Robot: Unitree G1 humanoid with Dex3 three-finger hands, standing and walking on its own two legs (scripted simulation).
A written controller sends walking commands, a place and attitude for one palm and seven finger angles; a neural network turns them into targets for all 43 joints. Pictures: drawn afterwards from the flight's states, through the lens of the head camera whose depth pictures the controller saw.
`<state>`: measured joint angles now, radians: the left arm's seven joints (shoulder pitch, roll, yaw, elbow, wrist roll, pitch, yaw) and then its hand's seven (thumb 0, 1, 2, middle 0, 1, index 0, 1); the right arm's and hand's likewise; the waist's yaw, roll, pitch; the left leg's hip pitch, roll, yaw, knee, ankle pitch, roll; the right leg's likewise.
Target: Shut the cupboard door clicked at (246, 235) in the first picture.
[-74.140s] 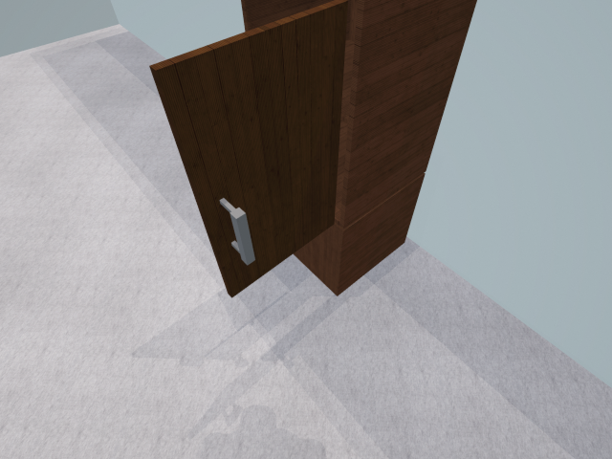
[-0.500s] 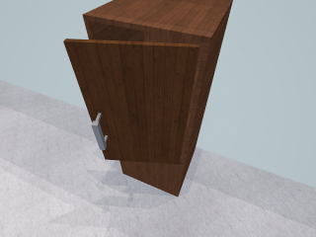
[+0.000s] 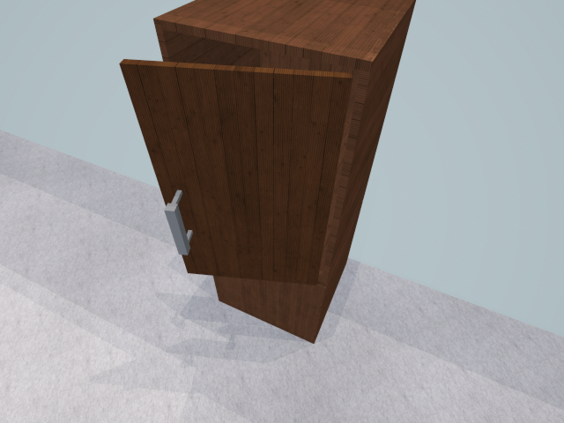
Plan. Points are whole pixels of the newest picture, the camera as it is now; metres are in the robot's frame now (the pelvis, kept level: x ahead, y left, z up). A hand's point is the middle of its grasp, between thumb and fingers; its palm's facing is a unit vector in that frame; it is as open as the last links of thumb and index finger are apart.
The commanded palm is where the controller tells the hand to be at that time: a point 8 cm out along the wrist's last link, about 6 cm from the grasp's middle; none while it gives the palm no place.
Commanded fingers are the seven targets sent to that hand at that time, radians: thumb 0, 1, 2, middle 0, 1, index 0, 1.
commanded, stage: look again from close up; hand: left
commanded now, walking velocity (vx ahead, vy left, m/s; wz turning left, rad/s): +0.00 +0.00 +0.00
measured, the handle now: (181, 223) +0.53 +0.25 -0.10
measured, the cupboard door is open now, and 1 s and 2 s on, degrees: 19 19 19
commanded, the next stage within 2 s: shuffle to correct the standing spot in 0.50 s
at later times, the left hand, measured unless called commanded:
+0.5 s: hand out of the picture +0.00 +0.16 -0.18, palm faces +0.04 -0.99 -0.15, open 7.4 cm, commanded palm none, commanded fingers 0.00 0.90 0.90 -0.20 -0.30 -0.20 -0.30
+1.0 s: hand out of the picture +0.03 +0.21 -0.19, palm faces +0.06 -0.99 -0.15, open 7.4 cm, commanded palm none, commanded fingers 0.00 0.90 0.90 -0.20 -0.30 -0.20 -0.30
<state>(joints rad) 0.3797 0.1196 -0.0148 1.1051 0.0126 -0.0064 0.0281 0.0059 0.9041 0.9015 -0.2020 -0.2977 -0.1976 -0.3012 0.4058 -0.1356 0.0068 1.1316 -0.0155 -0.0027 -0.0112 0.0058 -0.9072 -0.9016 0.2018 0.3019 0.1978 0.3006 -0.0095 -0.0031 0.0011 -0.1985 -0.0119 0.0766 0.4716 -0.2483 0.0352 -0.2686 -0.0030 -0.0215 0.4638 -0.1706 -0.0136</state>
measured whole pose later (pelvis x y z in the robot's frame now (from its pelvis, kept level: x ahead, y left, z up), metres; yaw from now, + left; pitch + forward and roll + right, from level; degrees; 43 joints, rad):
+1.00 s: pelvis +0.06 +0.05 -0.01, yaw +0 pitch -1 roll +0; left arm 0.35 0.14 0.02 1.08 0.02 0.01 0.04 0.00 0.90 0.90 -0.20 -0.30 -0.20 -0.30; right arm 0.35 -0.14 0.00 1.10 -0.02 -0.03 -0.03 0.00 -0.91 -0.90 0.20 0.30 0.20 0.30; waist 0.02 -0.03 0.04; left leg -0.13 -0.07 0.10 0.50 -0.36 0.10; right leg -0.24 -0.05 0.00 0.58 -0.32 0.00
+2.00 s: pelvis +0.05 +0.00 +0.00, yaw +0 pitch -1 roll +1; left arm 0.32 0.10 -0.03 1.13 0.01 -0.02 0.03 0.01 0.91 0.90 -0.20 -0.30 -0.20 -0.30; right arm 0.32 -0.15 0.03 1.13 -0.01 -0.03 -0.02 0.00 -0.91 -0.90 0.20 0.30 0.20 0.30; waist 0.00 0.04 0.03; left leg -0.10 -0.03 0.08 0.41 -0.29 0.03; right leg -0.23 0.02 -0.04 0.47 -0.22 -0.05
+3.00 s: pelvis +0.07 -0.02 +0.00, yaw +1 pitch -1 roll +0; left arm 0.29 0.13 -0.01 1.14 0.01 -0.02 0.03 0.01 0.92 0.90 -0.20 -0.30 -0.20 -0.30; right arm 0.31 -0.12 0.02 1.16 -0.01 -0.03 -0.04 0.00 -0.91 -0.90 0.20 0.30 0.20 0.30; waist 0.00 0.01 0.04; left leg -0.06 0.00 0.05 0.38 -0.30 0.00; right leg -0.18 0.05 -0.06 0.42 -0.23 -0.07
